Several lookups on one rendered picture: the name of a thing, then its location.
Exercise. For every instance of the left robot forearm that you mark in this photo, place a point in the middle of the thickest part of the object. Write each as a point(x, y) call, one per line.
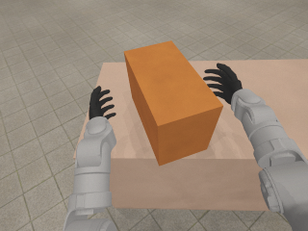
point(91, 186)

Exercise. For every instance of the right robot forearm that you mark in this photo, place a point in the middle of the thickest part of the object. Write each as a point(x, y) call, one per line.
point(271, 144)

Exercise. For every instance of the left robot hand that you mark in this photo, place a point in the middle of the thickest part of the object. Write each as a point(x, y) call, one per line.
point(95, 105)

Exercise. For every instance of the robot left upper arm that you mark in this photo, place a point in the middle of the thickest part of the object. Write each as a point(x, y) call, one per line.
point(91, 224)

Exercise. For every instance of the carton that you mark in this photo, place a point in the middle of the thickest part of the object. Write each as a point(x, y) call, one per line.
point(178, 111)

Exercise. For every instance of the right robot hand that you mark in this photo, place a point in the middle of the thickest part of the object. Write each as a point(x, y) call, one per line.
point(228, 80)

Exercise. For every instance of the pedestal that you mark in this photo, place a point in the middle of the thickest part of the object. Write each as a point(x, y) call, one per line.
point(225, 176)

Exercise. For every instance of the robot right upper arm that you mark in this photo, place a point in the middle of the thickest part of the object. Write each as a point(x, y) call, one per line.
point(285, 190)

